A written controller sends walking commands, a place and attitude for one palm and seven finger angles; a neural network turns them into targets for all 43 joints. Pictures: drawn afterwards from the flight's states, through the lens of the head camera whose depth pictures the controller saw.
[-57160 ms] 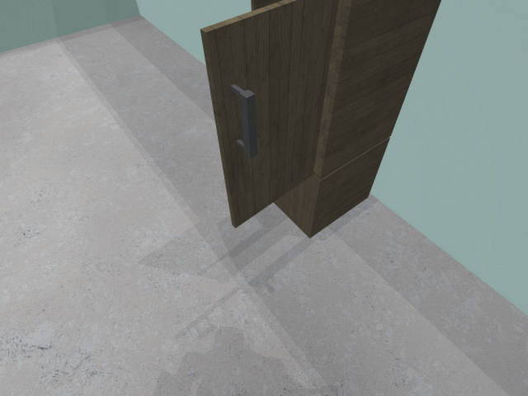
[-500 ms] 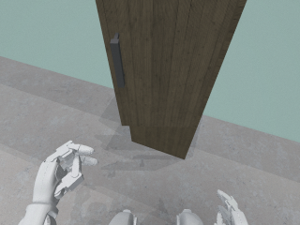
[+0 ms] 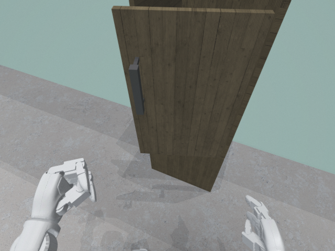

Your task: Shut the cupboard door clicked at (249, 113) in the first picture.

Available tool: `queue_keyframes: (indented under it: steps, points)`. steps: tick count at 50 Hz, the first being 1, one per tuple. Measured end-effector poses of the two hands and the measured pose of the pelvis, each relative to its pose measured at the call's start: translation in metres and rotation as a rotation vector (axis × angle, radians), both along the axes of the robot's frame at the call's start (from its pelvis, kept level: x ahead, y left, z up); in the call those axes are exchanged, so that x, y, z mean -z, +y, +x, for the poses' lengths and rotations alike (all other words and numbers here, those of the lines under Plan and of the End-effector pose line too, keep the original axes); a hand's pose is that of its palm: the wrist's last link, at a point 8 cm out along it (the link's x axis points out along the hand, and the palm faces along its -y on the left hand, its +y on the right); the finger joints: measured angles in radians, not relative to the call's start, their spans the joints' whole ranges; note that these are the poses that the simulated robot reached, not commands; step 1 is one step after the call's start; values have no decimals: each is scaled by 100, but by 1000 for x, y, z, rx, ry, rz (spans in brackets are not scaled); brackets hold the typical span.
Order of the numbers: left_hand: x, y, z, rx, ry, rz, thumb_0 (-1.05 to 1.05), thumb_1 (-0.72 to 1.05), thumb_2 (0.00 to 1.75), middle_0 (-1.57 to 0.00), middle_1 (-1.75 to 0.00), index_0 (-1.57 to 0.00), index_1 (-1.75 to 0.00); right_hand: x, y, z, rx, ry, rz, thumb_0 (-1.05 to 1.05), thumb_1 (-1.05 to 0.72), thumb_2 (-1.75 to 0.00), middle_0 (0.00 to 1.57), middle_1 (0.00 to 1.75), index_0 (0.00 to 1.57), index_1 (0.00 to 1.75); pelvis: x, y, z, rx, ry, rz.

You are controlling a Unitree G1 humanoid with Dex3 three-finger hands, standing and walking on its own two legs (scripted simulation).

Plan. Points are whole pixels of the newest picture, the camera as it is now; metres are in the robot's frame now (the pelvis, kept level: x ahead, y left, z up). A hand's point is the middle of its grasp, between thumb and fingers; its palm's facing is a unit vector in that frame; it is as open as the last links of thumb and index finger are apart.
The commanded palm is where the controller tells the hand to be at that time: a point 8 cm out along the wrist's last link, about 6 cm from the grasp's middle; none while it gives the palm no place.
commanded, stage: raise the hand and make a fist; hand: left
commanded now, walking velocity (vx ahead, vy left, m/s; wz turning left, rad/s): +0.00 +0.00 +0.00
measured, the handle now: (138, 87) +0.51 +0.13 +0.10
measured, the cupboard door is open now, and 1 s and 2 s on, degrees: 20 20 20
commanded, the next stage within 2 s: bring the fist close to the handle in 0.60 s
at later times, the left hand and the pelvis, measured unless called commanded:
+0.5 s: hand (92, 182) +0.23 +0.17 +0.11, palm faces +0.03 -1.00 -0.05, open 3.1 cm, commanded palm +0.20 +0.22 +0.11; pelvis +0.00 -0.02 +0.02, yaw +0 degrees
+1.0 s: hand (112, 158) +0.28 +0.14 +0.11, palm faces -0.04 -1.00 -0.02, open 3.1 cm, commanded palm +0.26 +0.20 +0.11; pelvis -0.01 +0.00 +0.02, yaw +0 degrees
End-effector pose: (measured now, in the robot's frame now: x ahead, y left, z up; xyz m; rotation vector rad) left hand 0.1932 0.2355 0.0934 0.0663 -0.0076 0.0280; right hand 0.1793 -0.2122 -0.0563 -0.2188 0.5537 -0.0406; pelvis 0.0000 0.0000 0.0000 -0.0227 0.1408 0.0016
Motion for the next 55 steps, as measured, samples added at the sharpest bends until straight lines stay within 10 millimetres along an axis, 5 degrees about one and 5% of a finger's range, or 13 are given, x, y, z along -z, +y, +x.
queue_keyframes:
  steps: [13,22,38,55]
  points:
    - [-22,-6,16,5,-14,4,1,90,90,-129,-149,-129,-149,5,-25,-19,39,61,2,1,-91,-90,20,30,21,30,-12,-13,3,2,-36,15]
    - [-16,-12,13,6,6,-21,1,90,90,-130,-149,-130,-150,-1,-42,-28,70,56,-24,1,-91,-90,20,30,20,30,-15,-17,-1,11,-47,24]
    - [-17,-4,5,2,-20,-23,2,90,90,-130,-150,-130,-150,-4,-21,-25,39,24,-2,1,-91,-90,20,30,20,30,-15,-9,-9,7,-63,18]
    - [-19,-44,85,58,-15,-46,1,90,90,-130,-150,-130,-150,6,-14,-43,65,102,21,1,-91,-90,20,30,21,30,-18,-3,-10,24,-51,29]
